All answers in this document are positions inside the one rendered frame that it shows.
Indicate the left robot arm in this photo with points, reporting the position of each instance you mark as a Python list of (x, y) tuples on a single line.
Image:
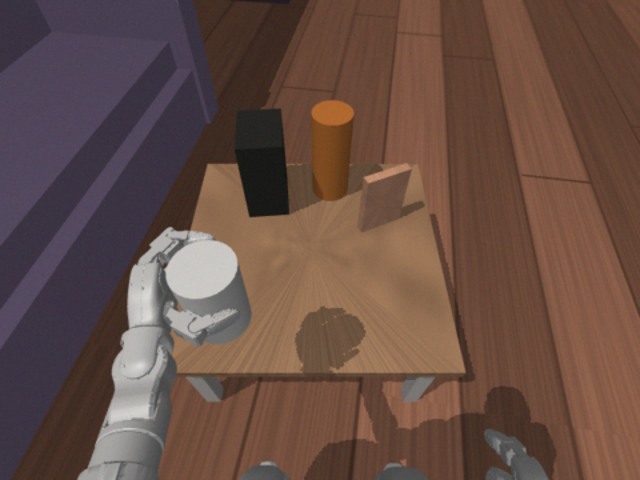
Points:
[(133, 435)]

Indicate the sofa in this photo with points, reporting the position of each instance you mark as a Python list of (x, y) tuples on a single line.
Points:
[(101, 104)]

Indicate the right robot hand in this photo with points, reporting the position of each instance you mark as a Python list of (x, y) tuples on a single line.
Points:
[(513, 453)]

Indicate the coffee table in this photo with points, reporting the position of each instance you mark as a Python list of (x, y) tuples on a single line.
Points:
[(327, 300)]

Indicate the left robot hand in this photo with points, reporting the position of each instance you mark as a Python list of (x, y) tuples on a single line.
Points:
[(150, 301)]

